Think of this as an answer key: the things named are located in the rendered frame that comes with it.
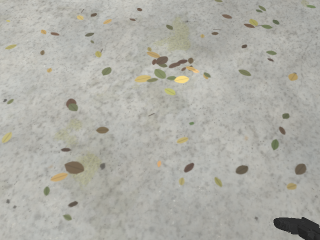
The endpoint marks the right robot hand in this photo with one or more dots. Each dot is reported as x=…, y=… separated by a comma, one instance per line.
x=303, y=227

